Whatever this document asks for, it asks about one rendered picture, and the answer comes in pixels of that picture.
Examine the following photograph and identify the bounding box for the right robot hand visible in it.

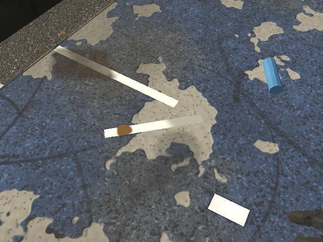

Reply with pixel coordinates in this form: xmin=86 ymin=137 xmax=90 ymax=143
xmin=288 ymin=209 xmax=323 ymax=242

